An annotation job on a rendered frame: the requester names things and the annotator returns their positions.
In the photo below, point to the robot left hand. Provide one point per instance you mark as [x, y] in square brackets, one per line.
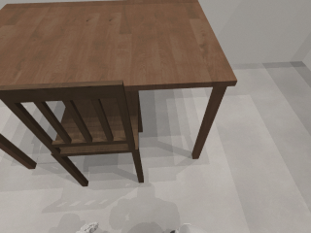
[89, 228]

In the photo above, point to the chair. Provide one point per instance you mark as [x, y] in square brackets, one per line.
[100, 117]

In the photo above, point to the table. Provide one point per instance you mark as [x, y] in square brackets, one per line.
[147, 44]

